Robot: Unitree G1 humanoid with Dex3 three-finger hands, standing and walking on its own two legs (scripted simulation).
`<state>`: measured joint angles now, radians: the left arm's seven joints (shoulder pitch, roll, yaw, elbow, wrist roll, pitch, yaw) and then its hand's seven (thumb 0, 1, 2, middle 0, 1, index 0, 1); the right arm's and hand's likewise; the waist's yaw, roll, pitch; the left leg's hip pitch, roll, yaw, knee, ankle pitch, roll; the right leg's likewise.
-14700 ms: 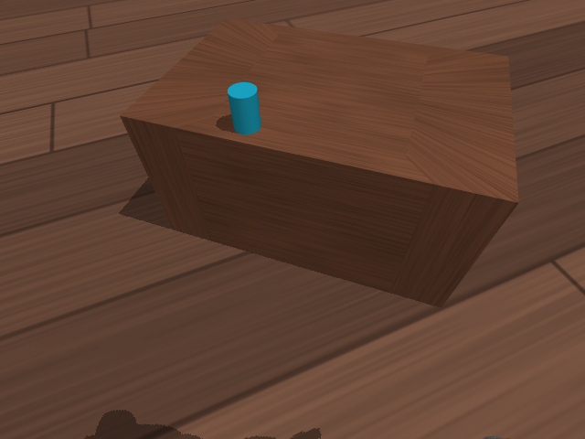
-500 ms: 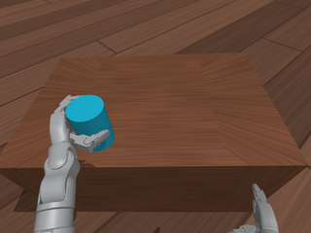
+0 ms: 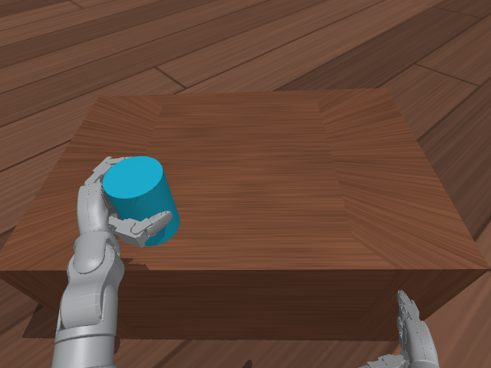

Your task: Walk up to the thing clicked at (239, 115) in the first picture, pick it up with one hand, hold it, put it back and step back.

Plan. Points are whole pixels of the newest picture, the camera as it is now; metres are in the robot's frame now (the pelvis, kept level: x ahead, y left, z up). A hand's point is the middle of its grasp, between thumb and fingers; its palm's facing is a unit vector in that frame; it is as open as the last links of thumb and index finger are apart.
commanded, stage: hold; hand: left
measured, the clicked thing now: (145, 202) +0.33 +0.17 +0.12
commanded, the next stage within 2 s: crouch in 1.60 s
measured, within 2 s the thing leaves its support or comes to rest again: neither
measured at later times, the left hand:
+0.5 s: hand (144, 205) +0.32 +0.17 +0.12, palm faces +0.21 -0.98 +0.00, open 11.5 cm
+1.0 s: hand (145, 209) +0.32 +0.17 +0.11, palm faces +0.23 -0.97 +0.01, open 11.5 cm
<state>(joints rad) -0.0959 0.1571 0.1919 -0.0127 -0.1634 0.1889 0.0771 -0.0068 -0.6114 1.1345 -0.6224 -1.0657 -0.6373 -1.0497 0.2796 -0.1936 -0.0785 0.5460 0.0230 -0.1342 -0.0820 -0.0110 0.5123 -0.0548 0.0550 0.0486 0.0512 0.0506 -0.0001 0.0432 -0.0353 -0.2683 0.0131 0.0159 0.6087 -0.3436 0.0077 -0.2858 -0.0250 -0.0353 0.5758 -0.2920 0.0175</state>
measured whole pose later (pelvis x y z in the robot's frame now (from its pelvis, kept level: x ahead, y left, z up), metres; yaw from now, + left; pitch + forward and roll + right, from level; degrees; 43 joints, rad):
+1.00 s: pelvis +0.00 +0.00 +0.01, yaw +0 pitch +0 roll -1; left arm -0.07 0.14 0.19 0.03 -0.17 0.15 0.08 -0.01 -0.61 1.13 -0.62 -1.06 -0.64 -1.05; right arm 0.24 -0.20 -0.10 0.59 0.02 -0.13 -0.07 -0.01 0.52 -0.05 0.06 0.05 0.05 0.05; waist -0.01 0.04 -0.02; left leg -0.23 0.01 0.02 0.55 -0.31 0.01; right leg -0.25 -0.02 -0.03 0.52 -0.26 0.02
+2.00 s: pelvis +0.00 +0.00 +0.01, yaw +0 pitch +0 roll -1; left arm -0.12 0.16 0.21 0.14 -0.17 0.12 0.05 -0.01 -0.61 1.13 -0.63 -1.06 -0.64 -1.04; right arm 0.24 -0.19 -0.09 0.58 0.02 -0.12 -0.07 -0.01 0.53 -0.05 0.06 0.05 0.05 0.05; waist -0.01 0.03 0.00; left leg -0.23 0.01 0.02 0.54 -0.31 0.01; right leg -0.25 -0.03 -0.04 0.51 -0.26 0.02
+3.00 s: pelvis -0.02 +0.01 -0.05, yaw -1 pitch +16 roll -2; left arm -0.54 0.36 0.37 0.94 -0.13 -0.42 -0.01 -0.01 -0.61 1.13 -0.63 -1.06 -0.64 -1.04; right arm 0.33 -0.22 -0.03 0.27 -0.03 -0.04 0.00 -0.01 0.52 -0.05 0.06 0.05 0.05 0.05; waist -0.10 -0.01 -0.09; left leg -0.80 0.03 0.01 0.98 -0.46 0.02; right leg -0.80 -0.01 -0.03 0.90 -0.38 0.02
